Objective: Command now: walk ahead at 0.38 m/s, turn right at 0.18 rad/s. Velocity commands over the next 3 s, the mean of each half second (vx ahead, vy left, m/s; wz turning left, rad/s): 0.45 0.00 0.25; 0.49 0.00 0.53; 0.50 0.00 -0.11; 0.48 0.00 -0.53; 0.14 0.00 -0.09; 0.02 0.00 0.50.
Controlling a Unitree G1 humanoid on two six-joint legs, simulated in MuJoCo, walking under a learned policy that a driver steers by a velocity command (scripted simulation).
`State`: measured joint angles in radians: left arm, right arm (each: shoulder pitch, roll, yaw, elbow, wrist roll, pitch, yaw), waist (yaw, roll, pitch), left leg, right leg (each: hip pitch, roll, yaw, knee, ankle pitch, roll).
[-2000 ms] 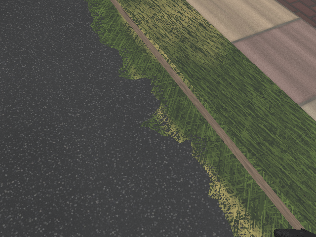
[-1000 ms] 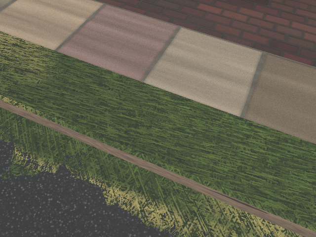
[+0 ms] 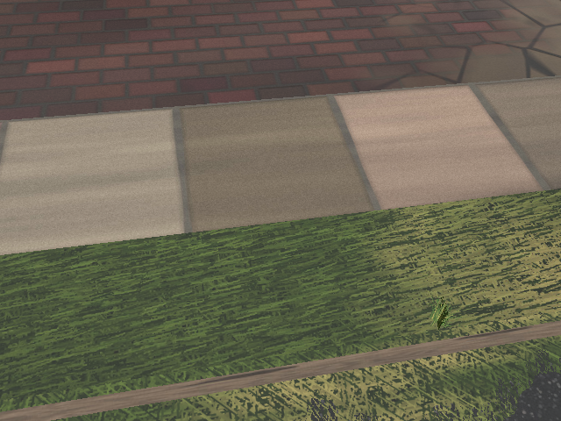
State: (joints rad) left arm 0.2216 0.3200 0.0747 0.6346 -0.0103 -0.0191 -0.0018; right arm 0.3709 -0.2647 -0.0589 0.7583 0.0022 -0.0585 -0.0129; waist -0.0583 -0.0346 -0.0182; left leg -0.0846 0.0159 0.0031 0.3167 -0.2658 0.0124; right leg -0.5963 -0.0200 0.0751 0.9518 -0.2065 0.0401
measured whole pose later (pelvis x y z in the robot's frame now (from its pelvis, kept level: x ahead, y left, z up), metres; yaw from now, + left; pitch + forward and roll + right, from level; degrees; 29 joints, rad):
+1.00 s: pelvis +0.49 +0.06 +0.00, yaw +28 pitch +2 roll +0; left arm 0.08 0.31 0.04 0.66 0.02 -0.10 0.00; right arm 0.32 -0.29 -0.05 0.69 0.02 -0.05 0.00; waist -0.06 -0.03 0.05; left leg -0.15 -0.13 -0.12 0.35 -0.21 0.10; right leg -0.67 -0.10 0.10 0.73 0.00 0.07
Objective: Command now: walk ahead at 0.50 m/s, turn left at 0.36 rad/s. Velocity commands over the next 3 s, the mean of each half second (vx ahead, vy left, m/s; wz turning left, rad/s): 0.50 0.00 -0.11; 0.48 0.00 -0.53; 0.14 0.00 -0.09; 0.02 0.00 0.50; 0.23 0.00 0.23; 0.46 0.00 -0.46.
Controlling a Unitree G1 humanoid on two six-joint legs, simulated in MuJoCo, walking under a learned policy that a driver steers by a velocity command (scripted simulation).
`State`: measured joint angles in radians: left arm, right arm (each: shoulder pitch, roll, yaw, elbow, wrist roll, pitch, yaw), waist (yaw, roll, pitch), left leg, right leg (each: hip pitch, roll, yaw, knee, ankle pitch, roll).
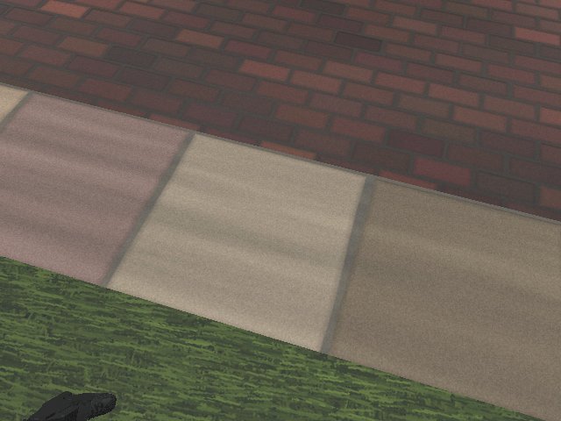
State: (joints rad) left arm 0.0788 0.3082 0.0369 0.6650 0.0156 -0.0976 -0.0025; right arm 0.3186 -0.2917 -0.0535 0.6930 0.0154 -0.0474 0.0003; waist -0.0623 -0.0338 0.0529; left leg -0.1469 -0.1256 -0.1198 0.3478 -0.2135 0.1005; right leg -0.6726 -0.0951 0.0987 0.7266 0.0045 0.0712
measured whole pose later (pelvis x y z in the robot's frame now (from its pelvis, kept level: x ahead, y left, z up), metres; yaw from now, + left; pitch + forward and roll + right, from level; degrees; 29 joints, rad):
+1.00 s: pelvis +0.56 -0.07 +0.00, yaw -24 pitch +2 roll +2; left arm 0.14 0.28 0.01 0.73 0.06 -0.08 -0.11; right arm 0.42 -0.23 -0.02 0.77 -0.07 -0.12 0.01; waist -0.09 -0.05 -0.02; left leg 0.02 -0.01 0.15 0.19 -0.25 0.01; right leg -0.72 -0.08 0.01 0.79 0.00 0.00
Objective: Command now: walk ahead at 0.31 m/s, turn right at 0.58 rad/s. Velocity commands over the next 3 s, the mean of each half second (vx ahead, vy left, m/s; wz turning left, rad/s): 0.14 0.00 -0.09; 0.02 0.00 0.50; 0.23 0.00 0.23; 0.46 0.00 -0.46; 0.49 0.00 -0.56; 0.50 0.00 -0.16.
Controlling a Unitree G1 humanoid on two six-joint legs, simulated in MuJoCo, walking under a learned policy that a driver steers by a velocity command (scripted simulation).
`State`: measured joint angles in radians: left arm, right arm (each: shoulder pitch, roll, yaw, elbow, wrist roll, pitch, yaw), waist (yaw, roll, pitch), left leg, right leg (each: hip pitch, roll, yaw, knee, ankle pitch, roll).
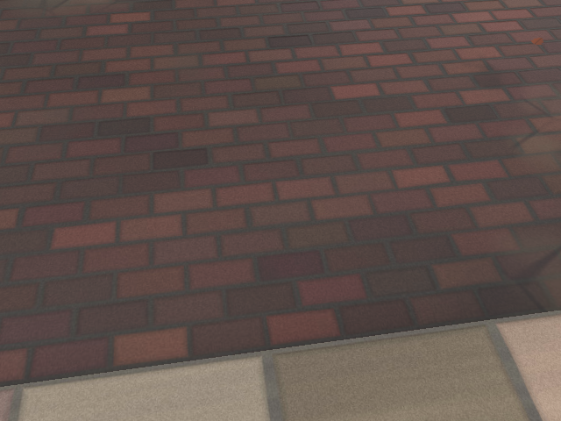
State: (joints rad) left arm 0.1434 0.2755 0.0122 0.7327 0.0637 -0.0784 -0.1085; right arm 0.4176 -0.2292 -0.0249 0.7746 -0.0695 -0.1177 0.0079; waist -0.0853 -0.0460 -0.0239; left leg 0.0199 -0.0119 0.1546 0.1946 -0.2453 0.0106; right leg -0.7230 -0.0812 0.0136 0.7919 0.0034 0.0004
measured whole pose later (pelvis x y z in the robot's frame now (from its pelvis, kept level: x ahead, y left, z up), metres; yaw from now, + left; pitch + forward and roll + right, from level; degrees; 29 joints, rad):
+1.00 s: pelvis +0.18 -0.05 +0.01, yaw +17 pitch +3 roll +1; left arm 0.20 0.29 0.08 0.67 0.04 -0.08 0.03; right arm 0.22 -0.32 -0.05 0.77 -0.07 -0.04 0.04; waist -0.01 -0.01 -0.01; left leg -0.52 -0.02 -0.03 1.07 -0.41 -0.08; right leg -0.11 0.00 -0.12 0.23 -0.18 -0.06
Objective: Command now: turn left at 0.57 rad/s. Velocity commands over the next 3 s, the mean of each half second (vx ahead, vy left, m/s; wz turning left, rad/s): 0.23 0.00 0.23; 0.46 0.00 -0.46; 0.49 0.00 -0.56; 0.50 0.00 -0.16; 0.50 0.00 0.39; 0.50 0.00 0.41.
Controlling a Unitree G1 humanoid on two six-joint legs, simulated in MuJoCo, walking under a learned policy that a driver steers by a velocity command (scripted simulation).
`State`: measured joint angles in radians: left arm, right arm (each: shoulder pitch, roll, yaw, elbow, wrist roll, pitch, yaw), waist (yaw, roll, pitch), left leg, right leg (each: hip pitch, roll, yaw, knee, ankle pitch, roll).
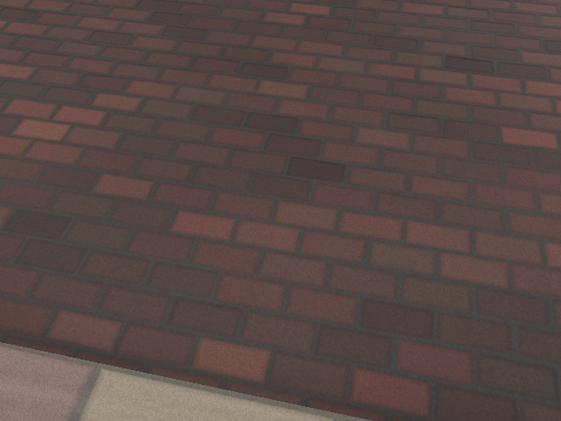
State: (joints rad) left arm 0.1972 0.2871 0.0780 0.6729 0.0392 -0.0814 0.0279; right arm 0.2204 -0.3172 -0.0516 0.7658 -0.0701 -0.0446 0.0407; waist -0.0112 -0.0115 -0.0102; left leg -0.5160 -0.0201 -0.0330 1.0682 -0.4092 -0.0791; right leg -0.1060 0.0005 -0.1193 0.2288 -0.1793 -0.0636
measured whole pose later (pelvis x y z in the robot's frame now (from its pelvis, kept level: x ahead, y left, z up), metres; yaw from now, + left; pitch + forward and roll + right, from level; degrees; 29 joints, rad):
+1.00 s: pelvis +0.34 +0.09 -0.04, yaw -10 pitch +1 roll -2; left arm 0.24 0.29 0.07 0.86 0.04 -0.15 -0.04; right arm 0.39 -0.25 0.01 0.92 -0.09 -0.10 0.07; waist 0.04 0.01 -0.01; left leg -0.26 0.03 0.00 1.29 -0.52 -0.08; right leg -0.45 0.14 -0.01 0.71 -0.29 -0.12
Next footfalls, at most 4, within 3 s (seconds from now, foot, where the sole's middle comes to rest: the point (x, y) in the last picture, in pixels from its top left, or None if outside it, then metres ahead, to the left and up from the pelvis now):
0.44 left None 0.11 0.21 -0.79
0.90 right None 0.41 0.02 -0.79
1.40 left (230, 342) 0.78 0.18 -0.96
1.86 right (345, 304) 0.89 -0.16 -0.96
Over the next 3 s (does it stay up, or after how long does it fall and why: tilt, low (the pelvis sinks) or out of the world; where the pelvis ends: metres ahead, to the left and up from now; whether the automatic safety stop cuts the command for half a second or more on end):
stays up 1.41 -0.22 -0.19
